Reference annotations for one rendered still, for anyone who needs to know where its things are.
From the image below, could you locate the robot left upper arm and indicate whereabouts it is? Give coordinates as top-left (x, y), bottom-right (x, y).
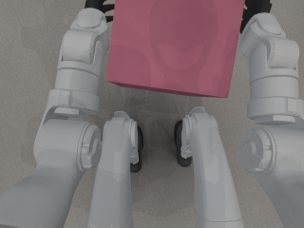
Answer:
top-left (0, 119), bottom-right (103, 228)

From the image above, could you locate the robot right upper arm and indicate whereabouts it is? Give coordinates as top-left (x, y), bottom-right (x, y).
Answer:
top-left (237, 125), bottom-right (304, 228)

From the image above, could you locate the carton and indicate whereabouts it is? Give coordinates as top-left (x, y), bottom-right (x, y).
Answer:
top-left (106, 0), bottom-right (245, 98)

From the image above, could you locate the robot left forearm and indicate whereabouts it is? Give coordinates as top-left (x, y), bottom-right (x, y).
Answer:
top-left (33, 8), bottom-right (110, 160)

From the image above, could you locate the robot left foot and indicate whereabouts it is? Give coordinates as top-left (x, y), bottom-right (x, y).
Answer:
top-left (130, 125), bottom-right (143, 173)

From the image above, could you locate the left robot hand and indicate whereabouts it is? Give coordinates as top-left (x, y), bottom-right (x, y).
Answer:
top-left (85, 0), bottom-right (115, 23)

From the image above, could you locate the robot left thigh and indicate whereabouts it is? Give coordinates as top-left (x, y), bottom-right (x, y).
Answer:
top-left (87, 117), bottom-right (138, 228)

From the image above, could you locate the right robot hand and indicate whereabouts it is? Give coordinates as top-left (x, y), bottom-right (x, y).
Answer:
top-left (239, 0), bottom-right (272, 34)

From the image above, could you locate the robot right forearm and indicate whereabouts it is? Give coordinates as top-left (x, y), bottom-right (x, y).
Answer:
top-left (238, 12), bottom-right (304, 132)

